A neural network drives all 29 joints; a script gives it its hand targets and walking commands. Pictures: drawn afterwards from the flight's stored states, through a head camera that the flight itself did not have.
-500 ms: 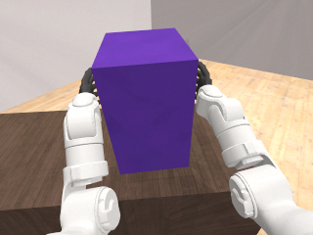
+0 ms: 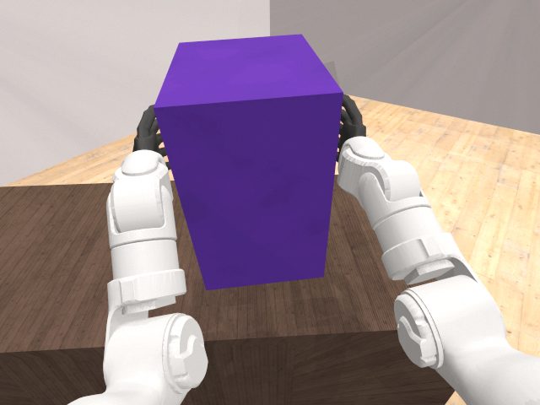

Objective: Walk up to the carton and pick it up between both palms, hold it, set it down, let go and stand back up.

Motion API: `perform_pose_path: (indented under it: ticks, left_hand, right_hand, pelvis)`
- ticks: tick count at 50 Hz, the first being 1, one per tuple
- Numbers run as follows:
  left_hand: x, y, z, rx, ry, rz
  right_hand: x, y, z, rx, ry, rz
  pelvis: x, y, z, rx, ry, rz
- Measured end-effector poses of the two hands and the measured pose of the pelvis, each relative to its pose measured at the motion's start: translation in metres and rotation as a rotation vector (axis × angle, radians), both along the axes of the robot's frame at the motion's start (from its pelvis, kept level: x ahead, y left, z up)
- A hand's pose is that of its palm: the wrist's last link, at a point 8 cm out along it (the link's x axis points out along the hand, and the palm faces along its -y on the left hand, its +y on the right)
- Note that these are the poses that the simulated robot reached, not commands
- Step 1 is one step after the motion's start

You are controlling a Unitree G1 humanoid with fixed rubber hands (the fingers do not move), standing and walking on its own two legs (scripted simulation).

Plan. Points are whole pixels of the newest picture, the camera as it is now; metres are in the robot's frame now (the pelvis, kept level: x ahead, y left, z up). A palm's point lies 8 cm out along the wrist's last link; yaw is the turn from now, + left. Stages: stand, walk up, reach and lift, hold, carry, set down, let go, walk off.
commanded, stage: hold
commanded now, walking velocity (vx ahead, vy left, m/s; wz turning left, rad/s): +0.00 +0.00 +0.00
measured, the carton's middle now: (253, 163) +0.40 +0.01 +0.23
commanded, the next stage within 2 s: none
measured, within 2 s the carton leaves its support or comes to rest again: neither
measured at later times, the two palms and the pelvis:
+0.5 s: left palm (150, 162) +0.36 +0.15 +0.26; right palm (351, 152) +0.36 -0.12 +0.26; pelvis +0.00 +0.00 +0.00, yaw +0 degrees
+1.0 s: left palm (152, 162) +0.37 +0.15 +0.26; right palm (352, 151) +0.37 -0.13 +0.26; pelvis +0.00 +0.00 +0.00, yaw +0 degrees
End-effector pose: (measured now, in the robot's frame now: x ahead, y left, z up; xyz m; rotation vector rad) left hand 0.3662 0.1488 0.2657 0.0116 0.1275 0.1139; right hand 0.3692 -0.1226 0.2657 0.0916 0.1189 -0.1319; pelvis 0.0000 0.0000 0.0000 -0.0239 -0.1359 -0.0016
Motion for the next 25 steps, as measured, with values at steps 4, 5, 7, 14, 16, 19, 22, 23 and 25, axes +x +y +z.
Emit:
perform_pose_path:
  ticks: [4,5,7,14,16,19,22,23,25]
  left_hand:
    - [0.001,-0.001,0.0,-0.003,-0.001,-0.003]
    - [0.001,-0.002,-0.001,-0.004,0.004,-0.004]
    - [0.002,-0.003,-0.003,-0.004,0.016,-0.007]
    - [-0.001,-0.003,-0.006,0.006,0.01,-0.009]
    - [-0.002,-0.003,-0.004,0.008,-0.002,-0.008]
    - [-0.004,-0.003,-0.001,0.005,-0.011,-0.007]
    - [-0.004,-0.002,0.0,0.001,-0.001,-0.006]
    - [-0.003,-0.002,0.0,0.0,0.005,-0.006]
    - [-0.003,-0.001,-0.002,0.0,0.016,-0.005]
  right_hand:
    - [-0.001,-0.001,0.001,-0.004,-0.001,-0.007]
    - [-0.001,-0.002,0.0,-0.005,0.004,-0.009]
    - [-0.001,-0.003,-0.004,-0.007,0.016,-0.013]
    - [-0.003,-0.004,-0.009,0.0,0.01,-0.009]
    - [-0.005,-0.003,-0.007,0.003,-0.003,-0.008]
    - [-0.006,-0.003,-0.004,0.005,-0.012,-0.011]
    - [-0.006,-0.002,-0.003,0.003,-0.002,-0.014]
    - [-0.006,-0.002,-0.004,0.002,0.004,-0.014]
    - [-0.006,-0.001,-0.006,0.0,0.015,-0.012]
  pelvis:
    - [0.001,-0.001,0.0,0.002,-0.007,0.005]
    - [0.002,-0.001,0.0,0.003,-0.009,0.005]
    - [0.003,-0.002,0.0,0.004,-0.014,0.006]
    - [0.003,0.0,0.0,-0.001,-0.022,0.007]
    - [0.003,0.001,0.0,-0.001,-0.024,0.006]
    - [0.002,0.001,0.0,0.0,-0.028,0.003]
    - [0.001,0.002,0.0,0.004,-0.029,-0.003]
    - [0.0,0.002,0.0,0.004,-0.029,-0.005]
    - [-0.001,0.002,0.0,0.005,-0.027,-0.007]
